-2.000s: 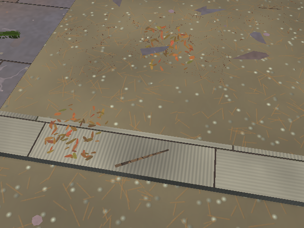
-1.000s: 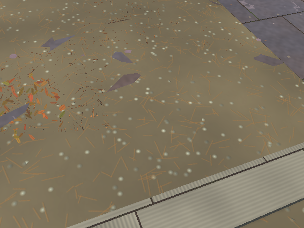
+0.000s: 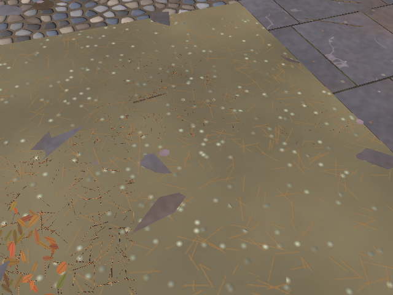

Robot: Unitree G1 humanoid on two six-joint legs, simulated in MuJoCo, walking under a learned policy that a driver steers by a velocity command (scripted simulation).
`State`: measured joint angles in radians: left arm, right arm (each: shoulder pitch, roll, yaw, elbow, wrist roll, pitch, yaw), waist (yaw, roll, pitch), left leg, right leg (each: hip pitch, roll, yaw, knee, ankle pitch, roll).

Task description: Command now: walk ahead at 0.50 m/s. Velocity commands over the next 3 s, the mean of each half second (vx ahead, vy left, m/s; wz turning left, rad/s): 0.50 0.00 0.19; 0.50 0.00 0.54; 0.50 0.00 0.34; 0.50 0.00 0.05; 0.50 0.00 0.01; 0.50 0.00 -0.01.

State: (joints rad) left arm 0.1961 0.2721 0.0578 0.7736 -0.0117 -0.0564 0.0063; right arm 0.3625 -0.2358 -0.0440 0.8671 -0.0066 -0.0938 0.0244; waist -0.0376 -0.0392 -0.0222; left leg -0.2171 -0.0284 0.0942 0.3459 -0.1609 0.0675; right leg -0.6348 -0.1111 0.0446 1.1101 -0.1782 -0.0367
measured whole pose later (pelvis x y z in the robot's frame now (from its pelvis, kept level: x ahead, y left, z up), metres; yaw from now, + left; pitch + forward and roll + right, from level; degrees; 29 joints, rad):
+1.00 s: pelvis +0.51 +0.04 -0.01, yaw +25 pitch +1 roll +0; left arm 0.15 0.28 0.07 0.81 -0.01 -0.12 0.01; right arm 0.25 -0.28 -0.09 0.74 0.01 -0.05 0.03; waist -0.01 -0.01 0.06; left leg -0.33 -0.10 0.00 0.48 -0.17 0.11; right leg -0.46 -0.08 0.05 1.19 -0.35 0.00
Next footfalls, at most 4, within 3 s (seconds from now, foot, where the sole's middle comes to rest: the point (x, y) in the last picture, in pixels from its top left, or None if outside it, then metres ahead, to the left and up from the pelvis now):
0.30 right None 0.32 -0.17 -0.78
0.84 left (155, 284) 0.57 0.12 -0.78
1.36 right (168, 198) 0.92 0.08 -0.78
1.88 left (82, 178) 1.02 0.45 -0.78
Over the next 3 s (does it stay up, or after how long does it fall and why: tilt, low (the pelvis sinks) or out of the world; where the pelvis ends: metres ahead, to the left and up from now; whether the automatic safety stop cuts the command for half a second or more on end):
stays up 1.45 0.62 -0.02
